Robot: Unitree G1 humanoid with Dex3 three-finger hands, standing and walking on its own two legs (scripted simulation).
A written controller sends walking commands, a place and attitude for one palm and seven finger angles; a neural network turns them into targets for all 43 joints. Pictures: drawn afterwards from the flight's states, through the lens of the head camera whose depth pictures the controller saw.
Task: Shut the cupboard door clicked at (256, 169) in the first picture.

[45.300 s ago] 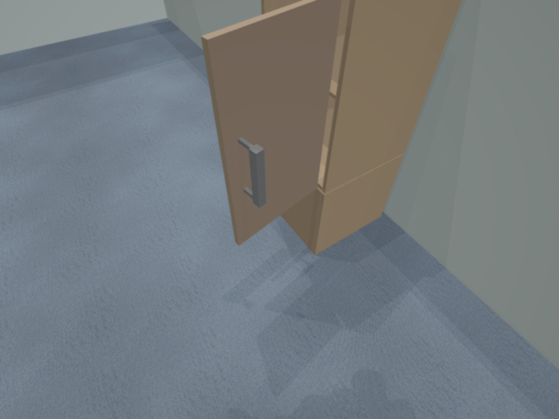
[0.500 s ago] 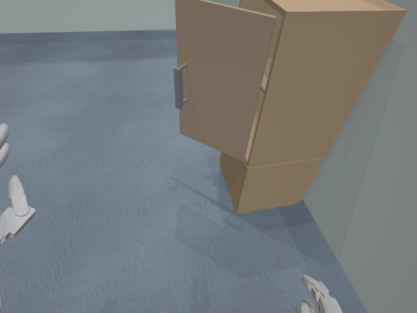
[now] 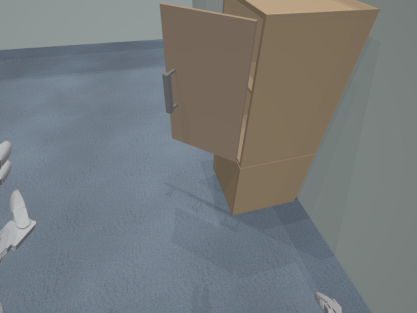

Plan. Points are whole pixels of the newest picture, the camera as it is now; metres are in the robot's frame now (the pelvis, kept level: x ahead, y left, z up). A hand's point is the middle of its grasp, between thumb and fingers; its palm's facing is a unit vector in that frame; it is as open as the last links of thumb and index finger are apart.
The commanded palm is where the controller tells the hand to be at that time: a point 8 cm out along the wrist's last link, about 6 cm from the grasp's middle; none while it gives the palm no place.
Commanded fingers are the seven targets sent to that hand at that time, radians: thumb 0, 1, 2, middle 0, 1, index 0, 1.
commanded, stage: let the arm hang, fingers relaxed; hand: left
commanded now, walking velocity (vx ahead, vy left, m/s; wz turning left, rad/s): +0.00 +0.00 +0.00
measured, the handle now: (171, 91) +0.94 +0.20 -0.05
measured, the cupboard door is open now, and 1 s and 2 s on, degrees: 47 47 47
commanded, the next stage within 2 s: look to check the result in 1.14 s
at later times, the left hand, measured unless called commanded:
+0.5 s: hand out of the picture -0.02 +0.21 -0.17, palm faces +0.01 -0.98 -0.19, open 7.2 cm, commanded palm none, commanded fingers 0.00 0.90 0.90 -0.20 -0.30 -0.20 -0.30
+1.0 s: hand out of the picture +0.09 +0.24 -0.15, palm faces -0.02 -0.96 -0.29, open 7.4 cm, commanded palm none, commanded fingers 0.00 0.90 0.90 -0.20 -0.30 -0.20 -0.30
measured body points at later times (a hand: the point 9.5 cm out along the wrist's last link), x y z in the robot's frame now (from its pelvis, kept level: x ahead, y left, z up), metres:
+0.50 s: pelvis +0.00 +0.01 +0.01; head +0.03 +0.04 +0.46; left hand -0.01 +0.26 -0.15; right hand +0.04 -0.25 -0.13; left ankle +0.05 +0.12 -0.73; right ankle +0.00 -0.09 -0.73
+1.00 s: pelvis +0.02 +0.02 +0.02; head +0.02 +0.02 +0.47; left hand +0.09 +0.29 -0.13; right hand +0.06 -0.24 -0.13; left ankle +0.05 +0.12 -0.73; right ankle +0.00 -0.09 -0.73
